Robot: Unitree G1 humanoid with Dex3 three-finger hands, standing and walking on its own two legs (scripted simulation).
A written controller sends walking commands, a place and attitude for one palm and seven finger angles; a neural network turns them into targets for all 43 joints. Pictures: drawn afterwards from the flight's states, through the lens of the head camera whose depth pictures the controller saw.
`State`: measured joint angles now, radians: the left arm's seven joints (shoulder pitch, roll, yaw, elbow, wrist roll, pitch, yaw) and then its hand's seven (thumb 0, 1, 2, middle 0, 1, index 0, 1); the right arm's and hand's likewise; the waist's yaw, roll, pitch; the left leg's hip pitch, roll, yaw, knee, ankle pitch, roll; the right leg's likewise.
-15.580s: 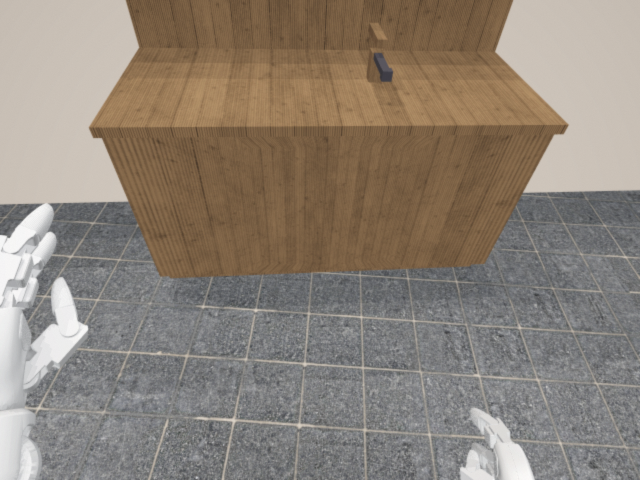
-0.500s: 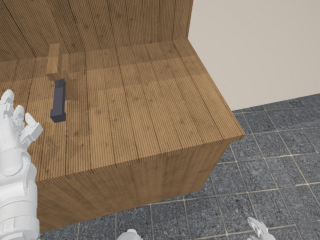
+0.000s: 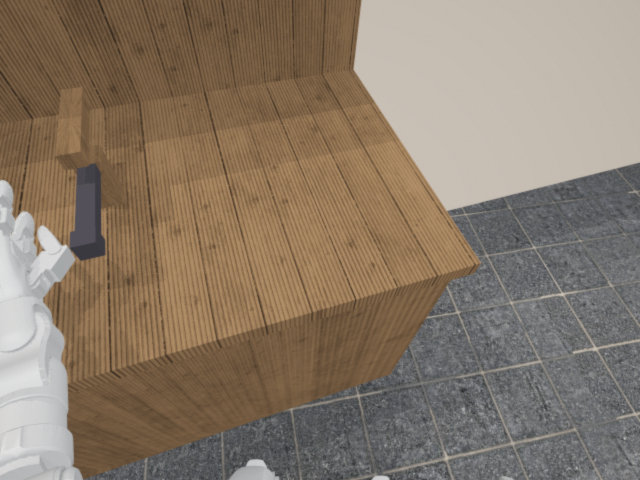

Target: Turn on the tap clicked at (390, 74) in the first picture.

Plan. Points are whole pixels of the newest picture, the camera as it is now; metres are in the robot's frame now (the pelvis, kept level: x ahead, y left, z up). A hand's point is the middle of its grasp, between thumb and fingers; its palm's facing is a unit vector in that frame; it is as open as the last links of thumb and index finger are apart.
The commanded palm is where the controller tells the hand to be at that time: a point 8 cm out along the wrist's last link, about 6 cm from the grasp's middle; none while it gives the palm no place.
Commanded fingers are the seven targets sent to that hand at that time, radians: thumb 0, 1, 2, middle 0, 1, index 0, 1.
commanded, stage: reach beside the lever's end, fingers flat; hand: left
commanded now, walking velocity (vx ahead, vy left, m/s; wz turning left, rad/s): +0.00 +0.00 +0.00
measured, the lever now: (88, 243) +0.38 +0.29 +0.07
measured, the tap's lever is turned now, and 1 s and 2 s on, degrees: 0 5 33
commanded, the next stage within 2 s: push the lever round in 0.24 s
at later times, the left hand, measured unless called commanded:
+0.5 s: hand (66, 257) +0.36 +0.31 +0.07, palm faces +0.54 -0.84 -0.09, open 7.8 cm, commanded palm +0.31 +0.34 +0.07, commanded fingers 0.00 0.90 0.90 -0.15 -0.15 -0.15 -0.15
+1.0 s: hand (87, 252) +0.37 +0.29 +0.07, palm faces +0.53 -0.85 -0.09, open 7.8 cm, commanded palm +0.32 +0.31 +0.07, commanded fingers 0.00 0.90 0.90 -0.15 -0.15 -0.15 -0.15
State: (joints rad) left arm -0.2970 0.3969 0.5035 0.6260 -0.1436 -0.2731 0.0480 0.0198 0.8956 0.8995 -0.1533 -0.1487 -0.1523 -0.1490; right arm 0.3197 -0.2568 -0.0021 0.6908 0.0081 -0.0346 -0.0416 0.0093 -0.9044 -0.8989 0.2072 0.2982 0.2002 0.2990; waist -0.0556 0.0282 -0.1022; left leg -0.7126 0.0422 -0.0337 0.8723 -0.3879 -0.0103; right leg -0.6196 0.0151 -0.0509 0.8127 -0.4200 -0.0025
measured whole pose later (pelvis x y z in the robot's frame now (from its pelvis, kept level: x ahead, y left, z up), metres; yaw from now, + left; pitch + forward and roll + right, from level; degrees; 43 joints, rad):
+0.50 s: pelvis -0.01 -0.01 +0.00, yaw +1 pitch +12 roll -2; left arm -0.34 0.38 0.48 0.65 -0.13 -0.28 0.08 0.02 0.90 0.90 -0.15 -0.15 -0.15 -0.15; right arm 0.25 -0.25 0.02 0.67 0.01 -0.05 -0.06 0.01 -0.90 -0.90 0.21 0.30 0.20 0.30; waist -0.04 0.02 -0.10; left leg -0.73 0.04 -0.06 0.88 -0.38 -0.02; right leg -0.63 0.02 -0.07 0.84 -0.42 -0.02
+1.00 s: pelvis +0.00 -0.01 +0.00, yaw +1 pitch +12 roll -2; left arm -0.33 0.34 0.43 0.63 -0.12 -0.30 0.13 0.02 0.91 0.90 -0.15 -0.15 -0.15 -0.15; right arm 0.28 -0.25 0.00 0.69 0.01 -0.03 -0.04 0.01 -0.90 -0.90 0.21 0.30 0.20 0.30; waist -0.04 0.03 -0.10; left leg -0.72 0.04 -0.06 0.88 -0.39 -0.02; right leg -0.62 0.01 -0.07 0.83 -0.43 -0.01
